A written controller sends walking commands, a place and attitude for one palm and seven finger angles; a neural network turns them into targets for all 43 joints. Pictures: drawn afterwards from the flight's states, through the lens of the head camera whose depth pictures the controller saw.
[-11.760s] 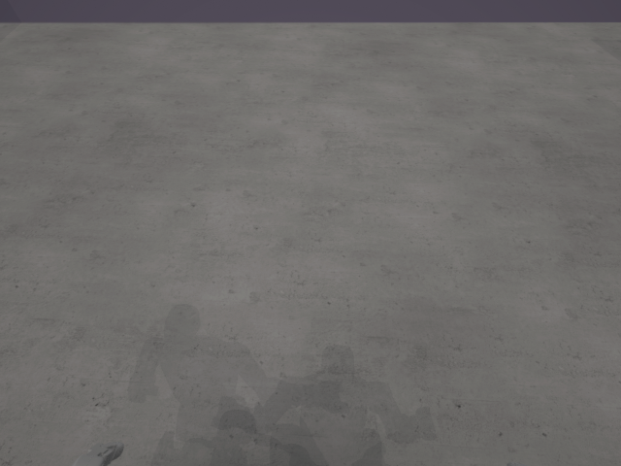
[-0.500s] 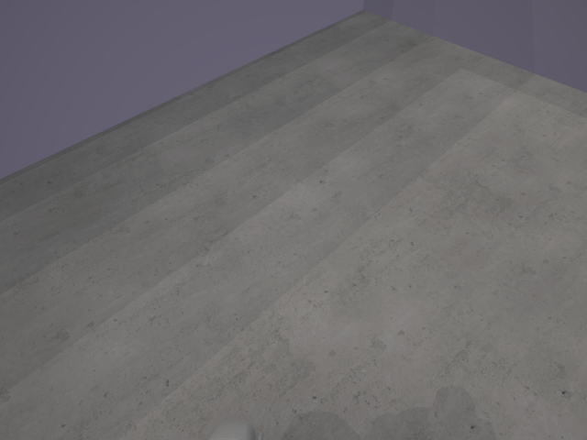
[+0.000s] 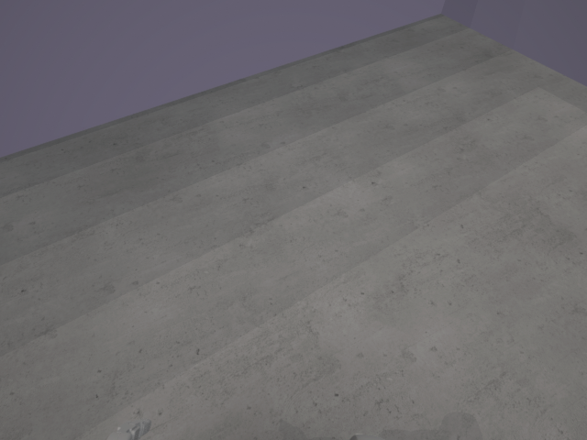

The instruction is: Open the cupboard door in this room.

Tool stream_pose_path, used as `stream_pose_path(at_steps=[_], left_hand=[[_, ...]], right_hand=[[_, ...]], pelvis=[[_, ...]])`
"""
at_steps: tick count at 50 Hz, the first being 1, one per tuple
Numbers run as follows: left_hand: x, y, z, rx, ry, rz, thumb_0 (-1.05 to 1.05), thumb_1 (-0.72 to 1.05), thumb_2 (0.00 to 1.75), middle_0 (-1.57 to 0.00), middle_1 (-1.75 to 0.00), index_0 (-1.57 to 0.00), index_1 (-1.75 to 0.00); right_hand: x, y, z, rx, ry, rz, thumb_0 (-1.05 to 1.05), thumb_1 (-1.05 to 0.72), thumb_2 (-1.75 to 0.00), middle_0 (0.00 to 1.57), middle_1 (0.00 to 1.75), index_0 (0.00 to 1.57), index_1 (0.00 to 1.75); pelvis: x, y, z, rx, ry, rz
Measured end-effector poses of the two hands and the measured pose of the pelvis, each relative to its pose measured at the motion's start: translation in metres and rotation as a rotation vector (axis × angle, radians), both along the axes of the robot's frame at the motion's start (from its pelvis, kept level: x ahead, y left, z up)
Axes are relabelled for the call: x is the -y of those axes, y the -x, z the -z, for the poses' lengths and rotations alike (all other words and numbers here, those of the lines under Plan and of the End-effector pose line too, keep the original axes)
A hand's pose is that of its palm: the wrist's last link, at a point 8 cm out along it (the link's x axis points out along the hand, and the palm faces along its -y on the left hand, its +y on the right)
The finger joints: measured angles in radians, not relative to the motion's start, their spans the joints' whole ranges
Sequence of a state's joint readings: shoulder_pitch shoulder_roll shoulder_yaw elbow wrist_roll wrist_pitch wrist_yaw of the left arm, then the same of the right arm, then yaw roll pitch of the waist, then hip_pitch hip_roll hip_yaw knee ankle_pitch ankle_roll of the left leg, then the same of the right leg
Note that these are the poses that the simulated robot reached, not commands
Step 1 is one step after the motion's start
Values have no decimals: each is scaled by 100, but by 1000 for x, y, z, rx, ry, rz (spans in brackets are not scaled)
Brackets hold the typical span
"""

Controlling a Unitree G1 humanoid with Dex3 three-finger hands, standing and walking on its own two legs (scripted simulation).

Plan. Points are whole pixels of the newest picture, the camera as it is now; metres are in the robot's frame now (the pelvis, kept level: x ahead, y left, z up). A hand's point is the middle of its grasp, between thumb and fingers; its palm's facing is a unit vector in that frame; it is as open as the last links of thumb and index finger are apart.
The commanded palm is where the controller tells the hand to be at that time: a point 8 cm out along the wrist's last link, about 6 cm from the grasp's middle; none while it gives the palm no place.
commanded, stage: turn or walk to find it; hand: left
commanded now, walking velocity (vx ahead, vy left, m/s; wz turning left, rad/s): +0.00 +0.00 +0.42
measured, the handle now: out of the picture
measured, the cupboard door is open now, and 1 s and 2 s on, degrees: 0 0 0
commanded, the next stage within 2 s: none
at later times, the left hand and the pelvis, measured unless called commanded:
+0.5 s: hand out of the picture -0.04 +0.20 -0.19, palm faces +0.28 -0.94 -0.22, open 7.4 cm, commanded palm none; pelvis -0.03 +0.00 -0.01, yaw +15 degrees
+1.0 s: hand out of the picture -0.02 +0.22 -0.15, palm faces +0.43 -0.87 -0.25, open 7.4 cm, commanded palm none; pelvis -0.05 -0.01 +0.00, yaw +26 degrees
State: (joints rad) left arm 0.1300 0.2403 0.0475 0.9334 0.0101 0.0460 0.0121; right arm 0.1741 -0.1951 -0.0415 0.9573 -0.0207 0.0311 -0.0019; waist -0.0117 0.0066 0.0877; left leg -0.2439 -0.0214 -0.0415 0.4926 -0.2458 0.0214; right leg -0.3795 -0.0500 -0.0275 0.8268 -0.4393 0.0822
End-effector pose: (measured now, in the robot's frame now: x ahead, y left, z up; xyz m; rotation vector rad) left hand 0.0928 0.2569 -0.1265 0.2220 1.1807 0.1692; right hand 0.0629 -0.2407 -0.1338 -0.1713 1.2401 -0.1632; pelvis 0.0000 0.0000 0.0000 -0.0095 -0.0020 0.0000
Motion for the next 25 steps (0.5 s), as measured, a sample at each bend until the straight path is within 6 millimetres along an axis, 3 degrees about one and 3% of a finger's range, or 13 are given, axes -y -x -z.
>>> stream_pose_path(at_steps=[5, 14, 19, 25], left_hand=[[24, 1, -5, 67, -24, -10, 0, 91, 90, -20, -29, -20, -30], [45, 60, -8, 1, 0, -123, 0, 90, 90, -21, -30, -20, -30], [41, 99, 2, -51, 30, -198, 0, 90, 90, -21, -30, -20, -30], [15, 155, 27, -128, 63, -304, 0, 90, 90, -21, -30, -20, -30]], right_hand=[[23, 10, 20, -32, -28, -3, 1, -90, -90, 20, 30, 21, 30], [44, 9, 14, -99, -8, -82, 1, -90, -90, 20, 29, 20, 30], [35, -4, 8, -117, 19, -155, 1, -91, -90, 20, 29, 20, 30], [-3, -41, 2, -36, 59, -269, 1, -91, -90, 20, 29, 20, 30]], pelvis=[[20, 4, 10, 1, -17, -43], [31, 10, 0, 13, -33, -147], [25, 15, 1, 9, -32, -198], [2, 25, 11, 4, -2, -261]])
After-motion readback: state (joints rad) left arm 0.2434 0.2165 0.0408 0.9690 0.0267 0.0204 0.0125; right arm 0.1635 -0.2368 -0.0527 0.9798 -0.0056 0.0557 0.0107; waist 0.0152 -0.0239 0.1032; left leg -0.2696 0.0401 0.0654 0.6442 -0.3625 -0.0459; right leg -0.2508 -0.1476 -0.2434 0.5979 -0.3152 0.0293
